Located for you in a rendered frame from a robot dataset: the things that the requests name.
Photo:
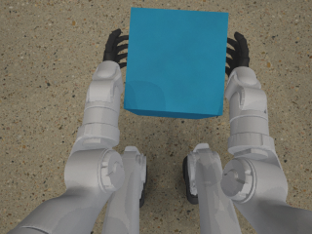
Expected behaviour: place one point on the robot right upper arm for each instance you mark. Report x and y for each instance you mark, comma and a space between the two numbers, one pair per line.
259, 191

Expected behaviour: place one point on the robot left forearm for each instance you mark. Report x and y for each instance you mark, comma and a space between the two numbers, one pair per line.
99, 128

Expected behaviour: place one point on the robot thigh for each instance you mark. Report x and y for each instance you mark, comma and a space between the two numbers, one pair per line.
122, 212
216, 211

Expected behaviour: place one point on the robot right forearm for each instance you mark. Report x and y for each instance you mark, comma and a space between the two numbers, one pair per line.
248, 118

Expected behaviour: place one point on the robot left upper arm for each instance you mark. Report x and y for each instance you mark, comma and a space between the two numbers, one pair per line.
91, 176

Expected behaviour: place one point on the right robot hand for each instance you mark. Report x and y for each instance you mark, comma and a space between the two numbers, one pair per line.
240, 54

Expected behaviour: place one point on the right robot thigh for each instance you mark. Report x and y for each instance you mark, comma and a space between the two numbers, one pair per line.
216, 211

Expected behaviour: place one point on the left robot thigh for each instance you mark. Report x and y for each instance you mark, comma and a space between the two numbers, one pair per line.
122, 212

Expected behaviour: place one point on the carton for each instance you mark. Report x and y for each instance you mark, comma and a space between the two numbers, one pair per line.
176, 63

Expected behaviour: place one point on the left robot hand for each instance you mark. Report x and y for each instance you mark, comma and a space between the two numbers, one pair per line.
111, 49

